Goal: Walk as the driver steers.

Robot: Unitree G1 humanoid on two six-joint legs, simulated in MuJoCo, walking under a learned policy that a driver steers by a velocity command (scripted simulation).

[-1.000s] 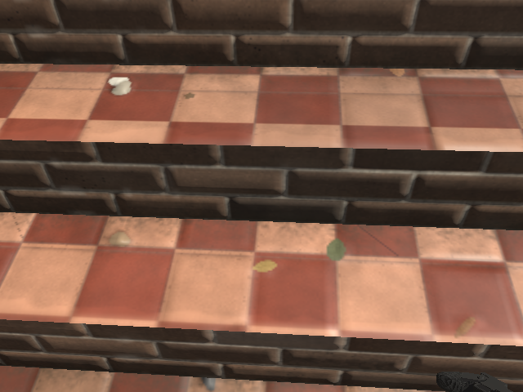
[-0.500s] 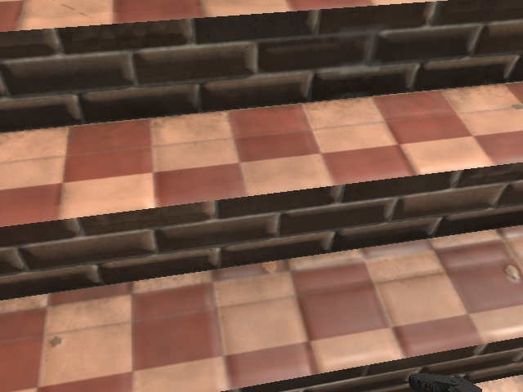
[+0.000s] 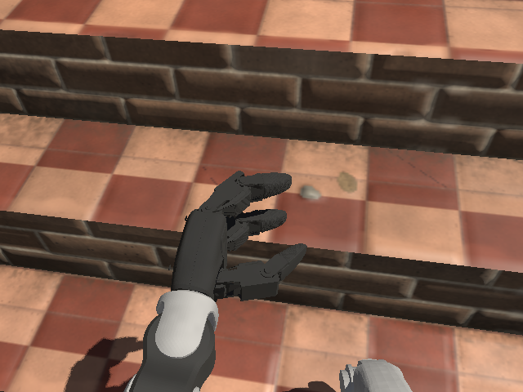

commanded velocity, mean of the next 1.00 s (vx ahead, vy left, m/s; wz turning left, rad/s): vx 1.00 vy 0.00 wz -0.29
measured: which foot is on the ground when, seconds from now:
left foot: down 0.00-0.04, up 0.06-0.40, down 0.42-0.88, up 0.90-1.00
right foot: down 0.00-0.44, up 0.46-0.88, down 0.90-1.00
